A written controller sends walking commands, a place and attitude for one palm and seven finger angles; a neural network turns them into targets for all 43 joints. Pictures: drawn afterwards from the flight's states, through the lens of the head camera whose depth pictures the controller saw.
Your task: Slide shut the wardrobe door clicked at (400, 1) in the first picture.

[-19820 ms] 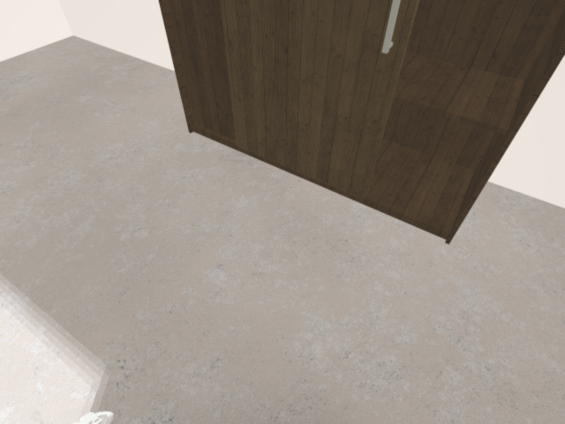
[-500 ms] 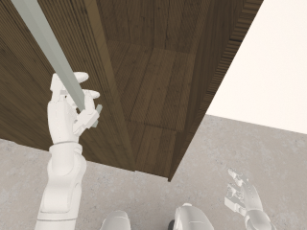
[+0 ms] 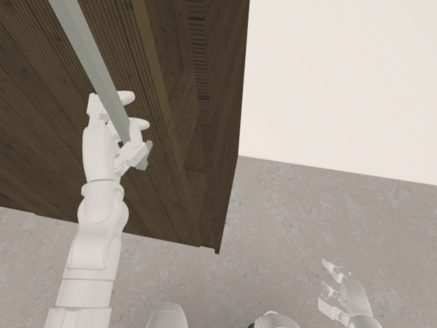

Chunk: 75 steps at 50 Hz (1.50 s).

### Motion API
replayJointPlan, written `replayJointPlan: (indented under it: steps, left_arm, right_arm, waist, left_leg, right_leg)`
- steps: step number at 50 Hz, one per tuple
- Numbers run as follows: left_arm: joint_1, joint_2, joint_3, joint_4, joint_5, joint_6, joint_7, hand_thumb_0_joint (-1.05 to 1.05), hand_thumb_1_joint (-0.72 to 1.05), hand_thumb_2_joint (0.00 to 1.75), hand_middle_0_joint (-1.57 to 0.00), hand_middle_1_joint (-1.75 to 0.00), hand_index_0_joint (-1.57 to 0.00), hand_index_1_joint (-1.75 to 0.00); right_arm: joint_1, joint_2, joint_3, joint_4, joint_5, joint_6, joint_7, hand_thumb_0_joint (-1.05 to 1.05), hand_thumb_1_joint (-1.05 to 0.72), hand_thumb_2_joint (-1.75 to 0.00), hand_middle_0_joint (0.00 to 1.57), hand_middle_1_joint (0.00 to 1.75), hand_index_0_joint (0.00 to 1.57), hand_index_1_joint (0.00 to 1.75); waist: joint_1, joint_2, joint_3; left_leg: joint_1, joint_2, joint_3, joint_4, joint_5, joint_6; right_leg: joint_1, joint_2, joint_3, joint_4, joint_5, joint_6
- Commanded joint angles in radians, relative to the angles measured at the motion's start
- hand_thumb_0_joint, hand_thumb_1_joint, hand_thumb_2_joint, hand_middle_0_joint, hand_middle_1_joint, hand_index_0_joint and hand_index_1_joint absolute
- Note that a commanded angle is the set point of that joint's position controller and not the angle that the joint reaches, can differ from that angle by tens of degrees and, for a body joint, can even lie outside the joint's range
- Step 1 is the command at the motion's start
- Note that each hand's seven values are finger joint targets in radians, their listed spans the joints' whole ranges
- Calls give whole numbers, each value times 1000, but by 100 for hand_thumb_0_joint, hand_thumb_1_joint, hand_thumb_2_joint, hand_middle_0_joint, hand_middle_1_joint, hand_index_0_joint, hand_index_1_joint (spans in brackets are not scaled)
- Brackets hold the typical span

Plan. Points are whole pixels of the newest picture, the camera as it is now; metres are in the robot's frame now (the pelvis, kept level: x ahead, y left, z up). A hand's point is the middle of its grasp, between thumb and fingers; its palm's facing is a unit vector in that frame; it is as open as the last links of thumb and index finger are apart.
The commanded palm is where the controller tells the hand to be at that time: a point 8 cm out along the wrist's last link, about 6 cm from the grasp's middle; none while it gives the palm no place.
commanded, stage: step sideways, sliding the door along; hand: left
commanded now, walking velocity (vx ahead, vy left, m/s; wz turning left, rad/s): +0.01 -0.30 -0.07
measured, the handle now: (119, 95) +0.39 +0.22 +0.19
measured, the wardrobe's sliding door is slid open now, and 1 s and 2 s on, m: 0.06 0.00 0.00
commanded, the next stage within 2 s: stop walking and hold the door there in 0.76 s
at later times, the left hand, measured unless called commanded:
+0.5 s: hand (183, 148) +0.34 +0.12 +0.14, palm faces +0.46 -0.88 -0.10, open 6.6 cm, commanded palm +0.30 +0.09 +0.15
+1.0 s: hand (179, 148) +0.35 +0.12 +0.13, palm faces +0.60 -0.72 -0.34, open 6.7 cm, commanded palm +0.30 +0.13 +0.14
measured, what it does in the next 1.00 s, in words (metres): steps to the right: left foot, then right foot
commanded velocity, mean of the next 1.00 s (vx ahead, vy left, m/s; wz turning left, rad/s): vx -0.11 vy -0.19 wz -0.07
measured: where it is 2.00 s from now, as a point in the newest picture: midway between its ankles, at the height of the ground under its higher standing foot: outside the picture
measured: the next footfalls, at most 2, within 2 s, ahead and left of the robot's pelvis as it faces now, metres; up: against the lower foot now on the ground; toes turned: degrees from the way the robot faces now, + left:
left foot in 0.22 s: +0.03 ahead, +0.11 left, +0.00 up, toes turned +7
right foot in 0.48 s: +0.08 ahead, -0.31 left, +0.00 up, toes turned -10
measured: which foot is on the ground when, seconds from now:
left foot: down 0.00-0.04, up 0.06-0.20, down 0.22-0.84, up 0.86-1.00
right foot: down 0.00-0.22, up 0.24-0.46, down 0.48-1.00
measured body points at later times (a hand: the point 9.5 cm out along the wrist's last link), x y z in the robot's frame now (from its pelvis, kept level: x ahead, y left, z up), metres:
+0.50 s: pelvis +0.00 -0.13 +0.00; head +0.08 -0.13 +0.44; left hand +0.31 +0.16 +0.14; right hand +0.21 -0.32 -0.10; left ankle -0.01 +0.10 -0.71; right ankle +0.04 -0.27 -0.72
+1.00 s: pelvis +0.04 -0.21 +0.02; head +0.13 -0.22 +0.46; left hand +0.31 +0.16 +0.15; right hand +0.23 -0.46 -0.08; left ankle +0.02 -0.05 -0.69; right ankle +0.07 -0.29 -0.71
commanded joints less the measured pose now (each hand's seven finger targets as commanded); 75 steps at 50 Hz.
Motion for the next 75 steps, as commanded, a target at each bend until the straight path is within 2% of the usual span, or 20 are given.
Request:
replayJointPlan:
  steps: [1,3,8,11,12,22,25,27,28,31,34,40,43,44,46,51,55,62,67,75]
  left_arm:
    - [-409,-38,-307,-360,55,-166,-132,0,90,90,-45,-140,-45,-140]
    - [-393,-11,-283,-293,48,-152,-119,0,90,90,-45,-140,-45,-140]
    - [-409,-70,-338,-364,41,-204,-104,0,90,90,-45,-140,-45,-140]
    - [-379,-53,-332,-361,25,-195,-135,0,90,90,-45,-140,-45,-140]
    - [-364,-99,-363,-370,34,-189,-156,0,90,90,-45,-140,-45,-140]
    - [-413,28,-210,-355,30,-162,-128,0,90,90,-45,-140,-45,-140]
    - [-384,104,-140,-340,32,-161,-111,0,90,90,-45,-140,-45,-140]
    - [-326,157,-76,-276,21,-151,-96,0,90,90,-45,-140,-45,-140]
    - [-330,165,-70,-308,19,-164,-94,0,90,90,-45,-140,-45,-140]
    - [-315,179,-40,-424,-3,-182,-65,0,90,90,-45,-140,-45,-140]
    - [-253,129,-48,-450,6,-185,-90,0,90,90,-45,-140,-45,-140]
    - [-248,230,34,-416,33,-172,-76,0,90,90,-45,-140,-45,-140]
    - [-133,243,40,-335,22,-152,-57,0,90,90,-45,-140,-45,-140]
    - [9,860,651,72,46,-157,-9,0,90,90,-45,-140,-45,-140]
    - [-62,604,476,-70,35,-176,-5,0,90,90,-45,-140,-45,-140]
    - [29,505,399,-99,23,-168,13,0,90,90,-45,-140,-45,-140]
    - [88,400,285,-140,45,-140,-8,0,90,90,-45,-140,-45,-140]
    - [78,440,294,-60,51,-91,-10,0,90,90,-45,-140,-45,-140]
    - [35,463,307,61,42,-82,2,0,90,90,-45,-140,-45,-140]
    - [17,473,312,126,49,-100,10,0,90,90,-45,-140,-45,-140]
  right_arm:
    - [-102,-89,-30,-148,23,-51,1,0,-90,-90,20,30,20,30]
    - [-104,-89,-49,-129,17,-46,-14,0,-90,-90,20,30,20,30]
    - [-90,-60,-23,-84,-7,-32,-34,0,-90,-90,20,30,20,30]
    - [-92,-152,-59,-137,-8,-27,-32,0,-90,-90,20,30,20,30]
    - [-104,-120,-32,-148,-18,-21,-27,0,-90,-90,20,30,20,30]
    - [-70,-144,-53,-146,11,-54,8,0,-90,-90,20,30,20,30]
    - [-65,-111,-47,-147,34,-70,2,0,-90,-90,20,30,20,30]
    - [-49,-118,-74,-112,28,-64,-17,0,-90,-90,20,30,20,30]
    - [-41,-88,-51,-102,28,-62,-21,0,-90,-90,20,30,20,30]
    - [-43,-94,-44,-77,19,-59,-51,0,-90,-90,20,30,20,30]
    - [-83,-136,-68,-127,2,-67,-32,0,-90,-90,20,30,20,30]
    - [-68,-137,-55,-152,38,-109,-3,0,-90,-90,20,30,20,30]
    - [-41,-115,-66,-129,47,-126,-29,0,-90,-90,20,30,20,30]
    - [30,-168,-68,-50,30,-93,-55,0,-90,-90,20,30,20,30]
    - [-41,-102,-15,-52,19,-86,-59,0,-90,-90,20,30,20,30]
    - [-39,-125,-22,-64,34,-74,-93,0,-90,-90,20,30,20,30]
    - [-46,-139,-19,-88,17,-92,-88,0,-90,-90,20,30,20,30]
    - [-24,-169,0,-74,11,-109,-84,0,-90,-90,20,30,20,30]
    - [-6,-171,-1,-47,16,-100,-106,0,-90,-90,20,30,20,30]
    - [-12,-179,-1,-12,16,-95,-130,0,-90,-90,20,30,20,30]
  waist:
    - [-116,64,-425]
    - [-98,-383,-409]
    - [-131,-154,-515]
    - [-118,120,-529]
    - [-113,103,-507]
    - [-128,263,-413]
    - [-135,96,-439]
    - [-121,-294,-483]
    - [-116,-222,-495]
    - [-146,-47,-552]
    - [-108,302,-470]
    - [-112,235,-398]
    - [-96,-171,-448]
    - [-66,-132,-446]
    - [-73,-3,-503]
    - [-113,-146,-524]
    - [-105,252,-403]
    - [-109,170,-341]
    - [-116,2,-361]
    - [-113,18,-348]
  left_leg:
    - [80,-1,52,62,147,226]
    - [-120,-201,21,398,-292,133]
    - [61,-168,68,-108,-3,141]
    - [526,318,-325,-222,763,345]
    - [459,315,-325,-215,695,383]
    - [313,117,53,-46,621,214]
    - [212,-13,112,104,419,210]
    - [-11,-135,84,270,-79,125]
    - [-74,-148,50,262,-279,144]
    - [241,-13,31,-158,350,184]
    - [570,276,-125,-117,1066,317]
    - [347,72,105,124,788,220]
    - [-59,-175,57,443,-305,137]
    - [-138,-133,-9,418,-355,141]
    - [-174,-154,-29,249,-333,139]
    - [154,-134,51,-189,206,150]
    - [280,92,-84,-229,738,256]
    - [170,27,8,-230,469,211]
    - [57,-101,57,-188,14,164]
    - [92,-75,22,-268,48,185]
  right_leg:
    - [200,-39,23,-267,244,-4]
    - [198,-245,479,-410,360,-143]
    - [320,-189,233,-167,800,-155]
    - [-220,-39,104,162,-37,-5]
    - [-219,-39,152,243,-116,1]
    - [51,20,-55,-152,108,12]
    - [220,-45,-8,-277,600,-1]
    - [335,-198,270,-200,983,-129]
    - [364,-241,289,-197,1013,-142]
    - [226,-187,145,7,927,-58]
    - [-181,-27,69,89,-106,22]
    - [210,0,-32,-316,405,8]
    - [402,-260,320,-219,1270,-129]
    - [389,-310,365,-204,1215,-145]
    - [503,-314,358,-188,1240,-171]
    - [337,-213,212,-160,957,-66]
    - [22,-42,83,-89,75,-2]
    - [128,-24,19,-257,152,-1]
    - [157,-100,203,-368,289,-36]
    - [104,-77,158,-370,223,-21]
